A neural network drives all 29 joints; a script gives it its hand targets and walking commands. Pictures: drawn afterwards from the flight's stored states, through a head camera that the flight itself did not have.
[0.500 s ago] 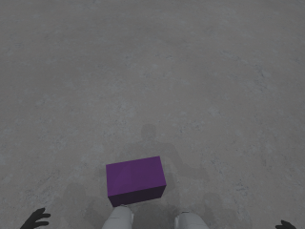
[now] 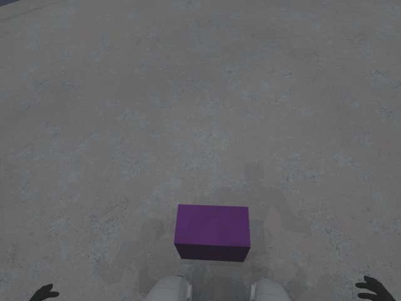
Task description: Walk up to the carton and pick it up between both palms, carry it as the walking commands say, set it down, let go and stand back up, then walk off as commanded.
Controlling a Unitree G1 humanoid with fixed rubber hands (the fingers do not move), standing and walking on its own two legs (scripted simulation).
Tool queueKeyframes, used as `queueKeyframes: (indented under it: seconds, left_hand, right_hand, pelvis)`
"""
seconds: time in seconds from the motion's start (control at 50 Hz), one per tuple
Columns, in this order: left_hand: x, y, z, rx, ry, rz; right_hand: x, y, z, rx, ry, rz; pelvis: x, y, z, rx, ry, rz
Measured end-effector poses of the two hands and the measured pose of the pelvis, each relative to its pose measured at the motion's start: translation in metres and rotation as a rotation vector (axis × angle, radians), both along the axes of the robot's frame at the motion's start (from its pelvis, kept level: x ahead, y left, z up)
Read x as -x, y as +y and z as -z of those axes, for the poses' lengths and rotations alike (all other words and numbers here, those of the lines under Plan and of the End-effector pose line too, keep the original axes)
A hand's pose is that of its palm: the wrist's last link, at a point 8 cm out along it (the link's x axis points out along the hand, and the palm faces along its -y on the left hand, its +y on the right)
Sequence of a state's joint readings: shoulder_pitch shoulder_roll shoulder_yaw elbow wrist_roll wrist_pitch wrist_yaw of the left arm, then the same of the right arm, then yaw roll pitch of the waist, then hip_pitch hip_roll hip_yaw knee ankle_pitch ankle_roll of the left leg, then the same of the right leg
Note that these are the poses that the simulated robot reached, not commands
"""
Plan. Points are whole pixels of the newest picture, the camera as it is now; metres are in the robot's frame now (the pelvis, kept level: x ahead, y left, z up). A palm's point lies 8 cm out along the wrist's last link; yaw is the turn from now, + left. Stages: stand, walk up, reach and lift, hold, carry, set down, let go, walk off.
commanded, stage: walk up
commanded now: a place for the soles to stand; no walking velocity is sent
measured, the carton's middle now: (212, 234) +0.40 +0.02 -0.59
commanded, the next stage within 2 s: reach and lift in 1.34 s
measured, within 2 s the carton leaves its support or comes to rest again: neither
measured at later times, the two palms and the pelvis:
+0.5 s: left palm out of the picture +0.08 +0.35 -0.08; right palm out of the picture +0.14 -0.28 -0.08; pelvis +0.01 +0.02 +0.03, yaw +4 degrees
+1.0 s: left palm out of the picture +0.08 +0.33 -0.06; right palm out of the picture +0.14 -0.29 -0.07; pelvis +0.01 +0.01 +0.04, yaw +4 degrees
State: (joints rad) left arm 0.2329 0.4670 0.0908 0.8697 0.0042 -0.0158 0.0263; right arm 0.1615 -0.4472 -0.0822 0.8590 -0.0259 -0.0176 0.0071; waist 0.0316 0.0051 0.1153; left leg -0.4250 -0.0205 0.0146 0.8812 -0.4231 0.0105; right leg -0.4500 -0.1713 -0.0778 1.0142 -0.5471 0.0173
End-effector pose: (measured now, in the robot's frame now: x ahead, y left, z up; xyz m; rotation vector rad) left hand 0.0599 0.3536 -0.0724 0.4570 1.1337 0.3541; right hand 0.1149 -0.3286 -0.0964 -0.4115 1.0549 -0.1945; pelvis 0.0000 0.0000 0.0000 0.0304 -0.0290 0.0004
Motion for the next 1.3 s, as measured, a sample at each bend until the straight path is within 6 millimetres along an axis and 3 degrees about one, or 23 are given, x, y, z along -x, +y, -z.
queueKeyframes:
  seconds: [0.1,0.2,0.32,0.48,0.74,1.0,1.3]
  left_hand:
    - [-0.015,-0.013,0.005,0.039,-0.060,0.009]
    - [-0.013,-0.029,0.009,0.078,-0.058,0.025]
    - [-0.016,-0.020,0.011,0.113,-0.049,0.002]
    - [-0.021,-0.008,0.007,0.121,-0.046,-0.022]
    - [-0.012,-0.016,-0.001,0.139,0.010,-0.044]
    - [-0.018,-0.026,-0.009,0.143,0.010,-0.047]
    - [-0.024,-0.022,-0.012,0.147,-0.024,-0.043]
  right_hand:
    - [0.001,0.009,0.000,-0.014,0.019,0.006]
    - [-0.011,0.020,-0.002,-0.038,0.016,0.007]
    - [-0.013,0.033,-0.008,-0.029,0.028,-0.002]
    - [-0.024,0.048,-0.019,-0.034,0.051,-0.013]
    - [-0.042,0.055,-0.028,-0.067,0.057,-0.034]
    - [-0.026,0.044,-0.026,-0.070,0.103,-0.006]
    - [-0.003,0.044,-0.027,-0.064,0.136,0.007]
  pelvis:
    - [-0.003,-0.003,-0.002,0.017,-0.004,-0.030]
    - [-0.005,0.000,-0.008,0.034,-0.005,-0.042]
    - [-0.008,0.016,-0.014,0.039,-0.005,-0.049]
    - [-0.012,0.017,-0.024,0.052,-0.003,-0.058]
    - [-0.013,0.015,-0.038,0.041,-0.004,-0.068]
    - [-0.011,0.010,-0.044,0.035,-0.010,-0.077]
    - [-0.006,0.012,-0.045,0.040,-0.010,-0.090]
